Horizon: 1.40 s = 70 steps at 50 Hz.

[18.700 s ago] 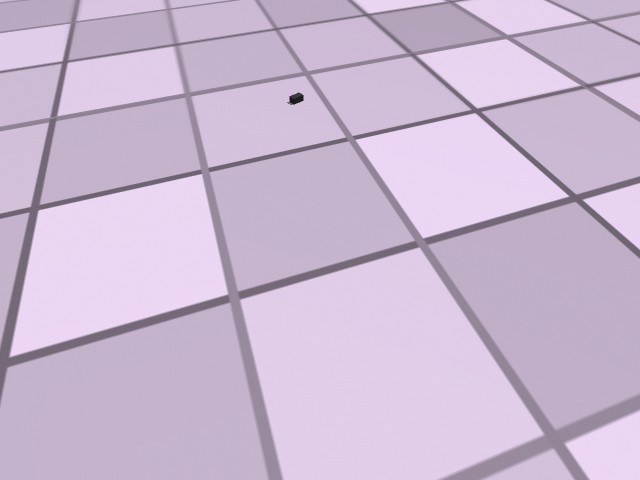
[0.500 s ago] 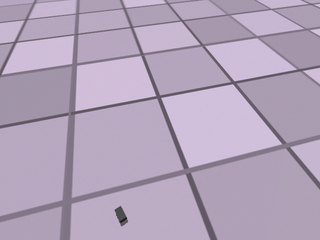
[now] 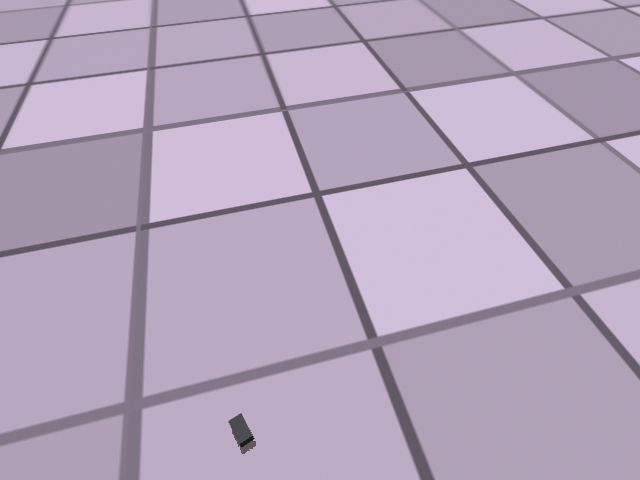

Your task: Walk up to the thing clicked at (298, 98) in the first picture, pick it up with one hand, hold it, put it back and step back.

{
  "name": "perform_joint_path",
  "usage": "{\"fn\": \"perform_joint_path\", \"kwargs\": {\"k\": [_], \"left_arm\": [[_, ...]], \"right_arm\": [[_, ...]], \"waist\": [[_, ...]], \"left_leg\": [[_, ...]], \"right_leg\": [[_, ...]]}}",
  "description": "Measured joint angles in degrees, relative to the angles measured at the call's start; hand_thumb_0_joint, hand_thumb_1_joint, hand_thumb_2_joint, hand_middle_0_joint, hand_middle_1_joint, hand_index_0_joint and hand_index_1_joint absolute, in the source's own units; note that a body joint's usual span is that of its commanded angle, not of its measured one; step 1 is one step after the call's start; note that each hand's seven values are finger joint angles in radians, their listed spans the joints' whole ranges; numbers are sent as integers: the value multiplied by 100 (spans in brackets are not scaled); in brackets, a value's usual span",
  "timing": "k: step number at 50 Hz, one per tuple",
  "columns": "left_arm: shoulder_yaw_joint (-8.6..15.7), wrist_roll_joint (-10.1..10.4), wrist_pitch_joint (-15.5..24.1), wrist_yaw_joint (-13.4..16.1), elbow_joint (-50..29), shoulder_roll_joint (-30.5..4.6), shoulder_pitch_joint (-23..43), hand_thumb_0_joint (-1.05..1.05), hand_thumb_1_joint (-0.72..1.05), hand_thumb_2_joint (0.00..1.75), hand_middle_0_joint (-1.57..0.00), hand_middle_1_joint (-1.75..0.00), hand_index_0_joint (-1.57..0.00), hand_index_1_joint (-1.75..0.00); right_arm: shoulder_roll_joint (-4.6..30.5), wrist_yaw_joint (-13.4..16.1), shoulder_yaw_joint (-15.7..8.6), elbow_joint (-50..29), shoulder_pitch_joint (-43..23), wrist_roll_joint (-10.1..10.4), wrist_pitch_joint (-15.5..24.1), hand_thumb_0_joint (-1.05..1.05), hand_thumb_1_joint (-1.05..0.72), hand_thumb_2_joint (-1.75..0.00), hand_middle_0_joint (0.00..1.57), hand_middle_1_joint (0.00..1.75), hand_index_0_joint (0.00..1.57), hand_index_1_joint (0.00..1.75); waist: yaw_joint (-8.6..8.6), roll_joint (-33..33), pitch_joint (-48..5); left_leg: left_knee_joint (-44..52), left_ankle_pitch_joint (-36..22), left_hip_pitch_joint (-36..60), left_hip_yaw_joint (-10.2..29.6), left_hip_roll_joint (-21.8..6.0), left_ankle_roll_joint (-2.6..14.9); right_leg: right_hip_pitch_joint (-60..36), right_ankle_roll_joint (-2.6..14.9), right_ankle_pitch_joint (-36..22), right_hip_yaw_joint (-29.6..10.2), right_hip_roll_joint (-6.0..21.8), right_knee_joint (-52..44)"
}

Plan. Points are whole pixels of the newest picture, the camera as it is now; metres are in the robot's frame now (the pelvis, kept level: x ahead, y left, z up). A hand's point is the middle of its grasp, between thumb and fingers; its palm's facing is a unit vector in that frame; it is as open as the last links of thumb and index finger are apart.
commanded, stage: stand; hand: left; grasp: from above
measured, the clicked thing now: (241, 430) +0.39 +0.26 -0.76
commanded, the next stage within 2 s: rise first in 0.76 s
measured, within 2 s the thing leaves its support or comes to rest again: neither
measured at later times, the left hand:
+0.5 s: hand out of the picture +0.07 +0.25 -0.16, palm faces -0.03 -0.94 -0.34, open 7.4 cm
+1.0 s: hand out of the picture +0.12 +0.25 -0.16, palm faces +0.04 -0.94 -0.33, open 7.7 cm
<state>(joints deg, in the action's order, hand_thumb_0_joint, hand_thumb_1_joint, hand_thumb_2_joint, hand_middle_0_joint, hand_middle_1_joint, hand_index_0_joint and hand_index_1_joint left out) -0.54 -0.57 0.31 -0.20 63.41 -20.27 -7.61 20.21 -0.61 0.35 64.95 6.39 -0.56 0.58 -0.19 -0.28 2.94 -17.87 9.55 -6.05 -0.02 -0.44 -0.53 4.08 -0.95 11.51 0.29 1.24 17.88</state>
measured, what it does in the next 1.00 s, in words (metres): stands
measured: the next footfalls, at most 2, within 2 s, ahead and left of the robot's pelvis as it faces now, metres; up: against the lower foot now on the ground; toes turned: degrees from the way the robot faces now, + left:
none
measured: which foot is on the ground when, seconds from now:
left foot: down 0.00-1.00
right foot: down 0.00-1.00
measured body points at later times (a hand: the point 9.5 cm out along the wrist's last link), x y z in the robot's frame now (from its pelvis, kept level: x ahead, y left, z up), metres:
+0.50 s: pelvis +0.00 +0.00 +0.00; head +0.01 +0.00 +0.45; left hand +0.07 +0.30 -0.13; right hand +0.08 -0.30 -0.13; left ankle +0.00 +0.12 -0.75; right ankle -0.02 -0.13 -0.75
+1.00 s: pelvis -0.01 +0.00 -0.01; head +0.04 +0.00 +0.44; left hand +0.12 +0.30 -0.14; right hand +0.09 -0.29 -0.13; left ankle +0.00 +0.12 -0.75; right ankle -0.02 -0.13 -0.75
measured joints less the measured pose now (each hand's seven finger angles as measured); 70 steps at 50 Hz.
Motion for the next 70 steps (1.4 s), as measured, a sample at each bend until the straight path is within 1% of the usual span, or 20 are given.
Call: {"fn": "perform_joint_path", "kwargs": {"k": [44, 45, 46, 47, 49, 50, 52, 55, 58, 62, 66, 70], "left_arm": [[19, 5, 1, 14, -8, 12, -5, 1, 90, 90, -21, -30, -20, -31], [56, 63, -10, 42, -151, 29, -49, 1, 89, 90, -21, -31, -20, -31], [116, 122, 14, 78, -318, 65, -15, 1, 88, 90, -21, -32, -21, -33], [189, 136, 61, 99, -400, 106, 116, 1, 86, 89, -22, -34, -21, -35], [368, 42, 109, 74, -267, 145, 508, 1, 79, 89, -23, -40, -23, -41], [455, -45, 78, 39, -184, 132, 712, 1, 75, 88, -24, -44, -23, -44], [669, -281, 42, -33, -123, 92, 993, 1, 66, 87, -24, -53, -24, -53], [855, -550, -79, -44, -401, 64, 1033, 1, 48, 86, -23, -66, -24, -65], [882, -732, -352, 31, -742, 113, 905, 1, 28, 86, -22, -77, -23, -76], [903, -910, -691, 131, -1049, 182, 711, 1, -2, 88, -20, -87, -21, -86], [979, -1076, -814, 206, -1475, 238, 444, 0, -26, 91, -18, -95, -18, -95], [983, -1206, -890, 260, -2098, 262, 126, 0, -42, 95, -15, -100, -15, -101]], "right_arm": [[-12, 12, -7, -44, -6, 6, -11, 1, -90, -89, 21, 30, 20, 30], [-16, 51, 9, -246, 74, 91, -37, 1, -90, -89, 21, 30, 20, 30], [-32, 110, 11, -539, 189, 181, 17, 1, -91, -90, 21, 30, 20, 30], [-58, 162, 12, -795, 282, 250, 87, 1, -92, -90, 20, 30, 20, 30], [-153, 211, -4, -1171, 368, 306, 144, 1, -94, -91, 20, 30, 20, 30], [-222, 220, -23, -1324, 388, 294, 158, 1, -95, -91, 20, 30, 20, 30], [-369, 201, -80, -1588, 441, 237, 185, 1, -97, -91, 20, 30, 20, 30], [-534, 155, -135, -1941, 577, 195, 185, 1, -98, -91, 20, 30, 20, 30], [-612, 110, -146, -2214, 728, 209, 161, 1, -98, -91, 20, 30, 20, 30], [-621, 47, -146, -2510, 841, 198, 199, 1, -97, -91, 21, 30, 20, 30], [-602, 30, -192, -2727, 870, 164, 325, 1, -97, -91, 21, 30, 20, 30], [-593, 62, -232, -2882, 809, 143, 431, 1, -96, -91, 21, 30, 20, 30]], "waist": [[-6, 18, 1], [11, 20, -53], [15, 25, -51], [4, 28, -16], [15, 21, -13], [27, 1, -27], [54, -49, -119], [101, -82, -239], [152, -51, -340], [188, -2, -504], [170, 9, -649], [141, 7, -720]], "left_leg": [[3, 44, 35, 19, -9, -14], [-90, 76, -99, 30, -7, -10], [-233, 122, -264, 50, -1, -4], [-372, 163, -417, 69, 5, -2], [-677, 250, -792, 100, 3, -4], [-843, 300, -996, 103, -3, -10], [-1182, 420, -1408, 84, -24, -23], [-1589, 607, -1804, 35, -52, -26], [-1845, 741, -2027, 19, -58, -17], [-2355, 986, -2489, 16, -67, 0], [-3034, 1294, -3086, 30, -73, 13], [-3625, 1555, -3595, 63, -76, 20]], "right_leg": [[-44, 15, 48, 20, -8, -8], [85, 17, 81, 30, -7, 82], [241, 18, 134, 48, -1, 226], [388, 21, 185, 65, 4, 370], [750, 32, 283, 89, 1, 671], [957, 38, 337, 89, -5, 843], [1386, 51, 457, 63, -24, 1197], [1805, 56, 621, 4, -49, 1604], [2020, 46, 735, -15, -54, 1831], [2463, 26, 954, -27, -62, 2298], [3041, 10, 1253, -26, -67, 2948], [3524, 0, 1509, -5, -71, 3510]]}}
